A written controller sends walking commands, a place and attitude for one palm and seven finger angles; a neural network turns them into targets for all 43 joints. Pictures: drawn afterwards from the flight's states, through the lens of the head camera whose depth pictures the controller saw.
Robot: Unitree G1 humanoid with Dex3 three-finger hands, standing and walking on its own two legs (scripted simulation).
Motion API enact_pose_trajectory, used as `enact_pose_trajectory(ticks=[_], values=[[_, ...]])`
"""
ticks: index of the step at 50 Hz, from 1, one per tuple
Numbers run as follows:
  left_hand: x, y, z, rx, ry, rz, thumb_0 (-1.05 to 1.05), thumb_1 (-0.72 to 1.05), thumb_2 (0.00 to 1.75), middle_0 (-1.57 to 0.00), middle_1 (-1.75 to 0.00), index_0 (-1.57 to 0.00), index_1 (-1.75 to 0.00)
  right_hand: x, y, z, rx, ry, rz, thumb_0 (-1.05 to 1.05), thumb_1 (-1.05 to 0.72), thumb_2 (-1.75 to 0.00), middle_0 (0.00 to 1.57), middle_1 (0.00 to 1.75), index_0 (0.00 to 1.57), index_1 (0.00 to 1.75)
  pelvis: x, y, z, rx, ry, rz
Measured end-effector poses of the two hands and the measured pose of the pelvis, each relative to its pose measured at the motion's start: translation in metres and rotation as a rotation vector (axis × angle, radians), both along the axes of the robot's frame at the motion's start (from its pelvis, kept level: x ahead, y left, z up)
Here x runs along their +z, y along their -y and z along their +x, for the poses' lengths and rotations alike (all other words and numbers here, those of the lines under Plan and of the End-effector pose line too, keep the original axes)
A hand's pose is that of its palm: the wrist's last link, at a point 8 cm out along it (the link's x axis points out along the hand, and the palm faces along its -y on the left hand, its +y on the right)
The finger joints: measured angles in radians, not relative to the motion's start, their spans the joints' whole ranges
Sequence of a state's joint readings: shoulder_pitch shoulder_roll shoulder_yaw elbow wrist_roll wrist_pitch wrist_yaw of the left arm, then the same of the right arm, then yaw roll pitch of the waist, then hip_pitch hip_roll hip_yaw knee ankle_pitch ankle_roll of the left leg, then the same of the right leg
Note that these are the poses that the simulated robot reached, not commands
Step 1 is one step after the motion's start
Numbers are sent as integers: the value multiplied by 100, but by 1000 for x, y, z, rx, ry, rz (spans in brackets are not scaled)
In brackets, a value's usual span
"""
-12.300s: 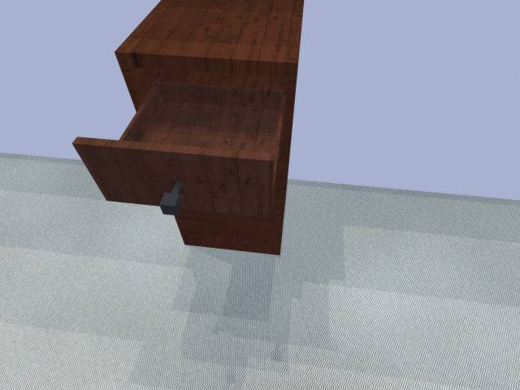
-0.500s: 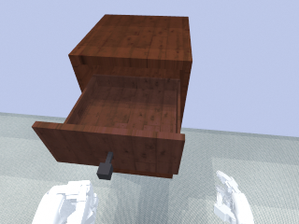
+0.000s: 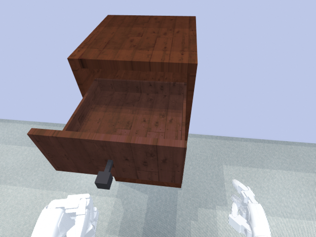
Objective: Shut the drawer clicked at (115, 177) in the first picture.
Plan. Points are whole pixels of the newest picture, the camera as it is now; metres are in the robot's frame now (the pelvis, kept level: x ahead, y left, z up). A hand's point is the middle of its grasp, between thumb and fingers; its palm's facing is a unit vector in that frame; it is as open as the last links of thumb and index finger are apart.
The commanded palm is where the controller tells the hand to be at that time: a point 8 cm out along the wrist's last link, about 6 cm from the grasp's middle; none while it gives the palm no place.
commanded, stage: bring the fist close to the handle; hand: left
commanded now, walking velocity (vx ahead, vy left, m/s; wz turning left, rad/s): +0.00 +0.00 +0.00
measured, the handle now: (106, 173) +0.27 +0.16 +0.04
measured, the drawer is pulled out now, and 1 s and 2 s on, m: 0.30 0.30 0.25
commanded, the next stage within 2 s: push the drawer shut in 1.24 s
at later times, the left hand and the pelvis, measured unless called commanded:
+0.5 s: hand (104, 211) +0.17 +0.13 +0.07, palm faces -0.03 -1.00 -0.03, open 3.2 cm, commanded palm +0.13 +0.18 +0.07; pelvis +0.00 +0.00 -0.01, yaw +0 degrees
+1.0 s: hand (115, 205) +0.19 +0.12 +0.03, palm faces -0.05 -1.00 -0.02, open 3.3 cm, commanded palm +0.16 +0.18 +0.04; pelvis +0.00 +0.01 -0.04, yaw -1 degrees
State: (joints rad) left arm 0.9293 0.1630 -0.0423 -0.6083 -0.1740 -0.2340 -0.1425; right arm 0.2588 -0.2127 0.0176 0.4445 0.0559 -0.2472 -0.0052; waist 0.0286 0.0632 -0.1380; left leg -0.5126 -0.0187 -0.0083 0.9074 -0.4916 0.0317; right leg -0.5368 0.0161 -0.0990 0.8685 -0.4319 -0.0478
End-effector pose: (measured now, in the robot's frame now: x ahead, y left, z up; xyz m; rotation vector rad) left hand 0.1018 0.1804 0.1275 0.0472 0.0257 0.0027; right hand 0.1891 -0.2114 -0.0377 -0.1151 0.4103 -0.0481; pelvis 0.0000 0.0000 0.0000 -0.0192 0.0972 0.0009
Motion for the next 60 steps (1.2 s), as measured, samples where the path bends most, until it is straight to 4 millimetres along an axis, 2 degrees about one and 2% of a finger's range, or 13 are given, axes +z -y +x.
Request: enact_pose_trajectory(ticks=[7, 24, 45, 60], values=[[-16, 5, 9, -16, -7, -4, 1, 90, 90, -140, -160, -140, -160, -9, 6, -4, 7, -34, -20, 2, -90, -90, 20, 30, 20, 30, -5, 3, -3, 4, -23, 2], [-50, -2, 43, -32, -31, -16, 1, 90, 90, -140, -160, -140, -160, -33, 20, -25, -52, -166, -50, 2, -90, -90, 20, 30, 20, 30, -12, 2, -1, -5, -78, 3], [-94, 8, 71, -58, -33, -32, 1, 90, 90, -140, -160, -140, -160, -57, 2, -18, -5, -213, -66, 1, -90, -90, 20, 30, 20, 30, -35, -9, -5, -11, -156, -2], [-87, 7, 68, -42, -34, -35, 2, 89, 90, -139, -160, -140, -160, -58, 3, -25, -22, -247, -62, 2, -90, -90, 20, 30, 20, 30, -34, -10, -3, -12, -159, -4]])
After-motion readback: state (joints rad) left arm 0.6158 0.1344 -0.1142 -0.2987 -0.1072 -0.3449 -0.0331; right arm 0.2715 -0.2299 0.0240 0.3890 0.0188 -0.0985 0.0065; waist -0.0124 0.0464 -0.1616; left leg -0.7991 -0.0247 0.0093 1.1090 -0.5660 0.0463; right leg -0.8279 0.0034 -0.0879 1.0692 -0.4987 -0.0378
